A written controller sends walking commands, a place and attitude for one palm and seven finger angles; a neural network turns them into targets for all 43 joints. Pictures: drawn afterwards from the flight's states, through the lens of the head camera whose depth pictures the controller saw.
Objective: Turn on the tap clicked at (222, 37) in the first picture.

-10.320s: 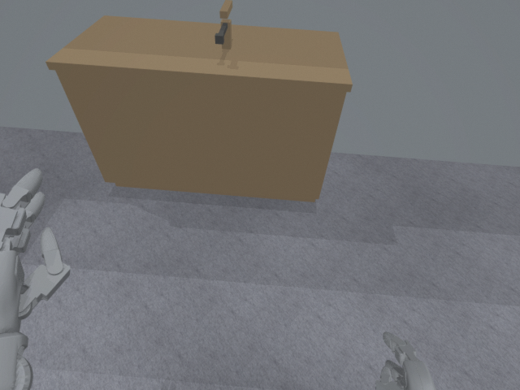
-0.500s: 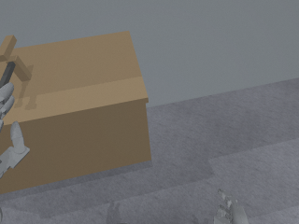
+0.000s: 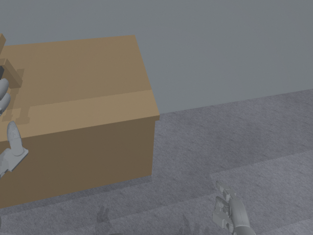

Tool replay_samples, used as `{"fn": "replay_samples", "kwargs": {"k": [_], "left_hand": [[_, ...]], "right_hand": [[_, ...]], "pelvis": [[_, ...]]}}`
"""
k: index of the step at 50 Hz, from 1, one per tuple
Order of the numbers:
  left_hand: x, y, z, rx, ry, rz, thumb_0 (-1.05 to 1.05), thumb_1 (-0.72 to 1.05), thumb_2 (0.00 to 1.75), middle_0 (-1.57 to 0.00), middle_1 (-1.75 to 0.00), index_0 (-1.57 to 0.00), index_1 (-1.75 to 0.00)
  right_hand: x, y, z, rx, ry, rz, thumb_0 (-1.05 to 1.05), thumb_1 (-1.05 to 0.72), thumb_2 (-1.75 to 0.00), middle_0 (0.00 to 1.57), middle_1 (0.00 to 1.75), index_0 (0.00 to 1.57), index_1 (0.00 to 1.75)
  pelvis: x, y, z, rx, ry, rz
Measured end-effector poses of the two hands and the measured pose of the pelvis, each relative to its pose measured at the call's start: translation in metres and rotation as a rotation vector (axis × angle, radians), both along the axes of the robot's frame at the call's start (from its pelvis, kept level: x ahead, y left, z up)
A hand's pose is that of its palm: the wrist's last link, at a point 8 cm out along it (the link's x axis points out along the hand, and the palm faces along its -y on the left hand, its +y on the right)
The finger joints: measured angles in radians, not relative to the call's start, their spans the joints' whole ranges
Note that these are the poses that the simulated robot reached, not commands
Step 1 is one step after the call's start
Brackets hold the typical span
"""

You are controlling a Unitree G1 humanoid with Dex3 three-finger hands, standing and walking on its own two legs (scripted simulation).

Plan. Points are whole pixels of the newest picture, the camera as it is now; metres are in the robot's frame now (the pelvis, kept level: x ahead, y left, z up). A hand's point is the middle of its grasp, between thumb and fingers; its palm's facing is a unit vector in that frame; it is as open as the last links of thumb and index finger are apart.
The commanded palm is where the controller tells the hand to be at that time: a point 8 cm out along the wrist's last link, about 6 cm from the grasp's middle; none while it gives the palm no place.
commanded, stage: come to a stop and stand still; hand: left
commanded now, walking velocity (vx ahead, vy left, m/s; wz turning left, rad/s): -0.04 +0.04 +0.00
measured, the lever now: out of the picture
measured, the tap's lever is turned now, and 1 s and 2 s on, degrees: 0 0 0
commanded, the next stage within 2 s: look again from close up in 1.24 s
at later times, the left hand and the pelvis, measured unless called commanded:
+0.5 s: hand out of the picture +0.19 +0.29 +0.18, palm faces +0.46 -0.81 -0.37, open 7.4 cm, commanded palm +0.11 +0.30 +0.18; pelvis -0.05 +0.02 +0.00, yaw +0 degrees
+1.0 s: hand out of the picture +0.19 +0.31 +0.16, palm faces +0.43 -0.85 -0.31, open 7.4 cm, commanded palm +0.12 +0.34 +0.18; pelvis -0.03 +0.05 +0.01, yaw +2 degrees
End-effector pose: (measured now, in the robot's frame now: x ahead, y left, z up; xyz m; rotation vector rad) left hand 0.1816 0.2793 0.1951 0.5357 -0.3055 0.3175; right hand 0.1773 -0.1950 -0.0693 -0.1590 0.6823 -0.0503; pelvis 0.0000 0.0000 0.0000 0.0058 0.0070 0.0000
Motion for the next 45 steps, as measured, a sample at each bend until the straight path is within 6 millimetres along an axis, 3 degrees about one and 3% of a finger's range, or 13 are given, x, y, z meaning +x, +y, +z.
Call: {"fn": "replay_samples", "kwargs": {"k": [4, 8, 16, 19, 22, 28, 33, 38, 45], "left_hand": [[-0.01, -0.013, 0.001, 0.014, 0.04, 0.004, 0.01, 0.89, 0.89, -0.21, -0.31, -0.21, -0.3], [-0.017, -0.013, -0.009, -0.04, 0.086, 0.051, 0.01, 0.89, 0.89, -0.22, -0.31, -0.21, -0.3], [-0.029, -0.001, -0.018, -0.099, 0.053, 0.07, 0.01, 0.89, 0.89, -0.22, -0.31, -0.21, -0.3], [-0.026, 0.031, 0.003, 0.046, -0.061, 0.069, 0.01, 0.88, 0.89, -0.22, -0.31, -0.21, -0.3], [-0.027, 0.057, 0.007, -0.007, -0.117, 0.112, 0.01, 0.89, 0.89, -0.22, -0.31, -0.21, -0.3], [-0.049, 0.041, -0.013, -0.058, -0.028, -0.012, 0.01, 0.9, 0.9, -0.21, -0.31, -0.2, -0.3], [-0.066, 0.056, -0.024, -0.057, 0.001, 0.012, 0.01, 0.89, 0.89, -0.22, -0.31, -0.21, -0.3], [-0.073, 0.076, -0.017, -0.085, -0.079, 0.102, 0.01, 0.89, 0.89, -0.22, -0.31, -0.21, -0.3], [-0.057, 0.074, -0.018, -0.144, -0.099, 0.095, 0.01, 0.89, 0.9, -0.21, -0.31, -0.2, -0.3]], "right_hand": [[-0.006, -0.003, -0.012, 0.033, 0.022, 0.01, 0.01, -0.91, -0.9, 0.2, 0.3, 0.21, 0.3], [-0.021, -0.018, -0.019, 0.018, 0.078, -0.02, 0.01, -0.91, -0.9, 0.2, 0.3, 0.21, 0.3], [-0.047, -0.044, -0.01, -0.112, 0.116, -0.064, 0.02, -0.91, -0.9, 0.2, 0.3, 0.21, 0.3], [-0.057, -0.044, -0.004, -0.158, 0.106, -0.038, 0.02, -0.91, -0.9, 0.2, 0.3, 0.2, 0.3], [-0.066, -0.037, 0.005, -0.14, 0.065, -0.02, 0.02, -0.91, -0.9, 0.19, 0.3, 0.2, 0.3], [-0.078, -0.008, 0.01, -0.082, -0.019, -0.026, 0.02, -0.91, -0.9, 0.19, 0.3, 0.2, 0.3], [-0.082, 0.022, 0.005, -0.058, 0.007, 0.034, 0.02, -0.91, -0.9, 0.2, 0.3, 0.2, 0.3], [-0.07, 0.046, 0.002, -0.041, 0.013, 0.126, 0.02, -0.91, -0.9, 0.2, 0.3, 0.21, 0.3], [-0.039, 0.058, 0.015, -0.047, -0.039, 0.163, 0.02, -0.9, -0.9, 0.2, 0.3, 0.21, 0.3]], "pelvis": [[-0.002, -0.008, -0.002, -0.018, -0.009, 0.004], [-0.004, -0.01, 0.002, 0.001, 0.0, -0.004], [-0.018, -0.003, 0.003, -0.012, -0.006, 0.023], [-0.032, -0.001, 0.001, -0.016, -0.005, 0.029], [-0.044, 0.009, 0.004, -0.009, -0.017, 0.006], [-0.053, 0.034, 0.004, -0.002, -0.03, -0.003], [-0.054, 0.04, 0.003, -0.003, -0.039, 0.03], [-0.051, 0.043, 0.003, -0.005, -0.046, 0.05], [-0.04, 0.049, 0.007, -0.018, -0.036, 0.041]]}}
